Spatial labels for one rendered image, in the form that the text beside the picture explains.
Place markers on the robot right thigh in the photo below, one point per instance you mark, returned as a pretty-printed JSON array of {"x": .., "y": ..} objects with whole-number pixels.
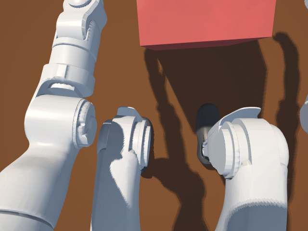
[{"x": 246, "y": 150}]

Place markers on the robot left shin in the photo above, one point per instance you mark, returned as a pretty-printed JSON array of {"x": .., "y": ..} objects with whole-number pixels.
[{"x": 104, "y": 131}]

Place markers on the left robot forearm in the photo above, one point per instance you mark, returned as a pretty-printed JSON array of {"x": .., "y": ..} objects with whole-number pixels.
[{"x": 74, "y": 51}]

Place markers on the carton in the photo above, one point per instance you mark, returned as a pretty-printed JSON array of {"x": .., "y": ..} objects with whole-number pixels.
[{"x": 183, "y": 24}]

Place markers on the left robot upper arm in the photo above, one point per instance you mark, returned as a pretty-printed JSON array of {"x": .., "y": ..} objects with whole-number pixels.
[{"x": 33, "y": 188}]

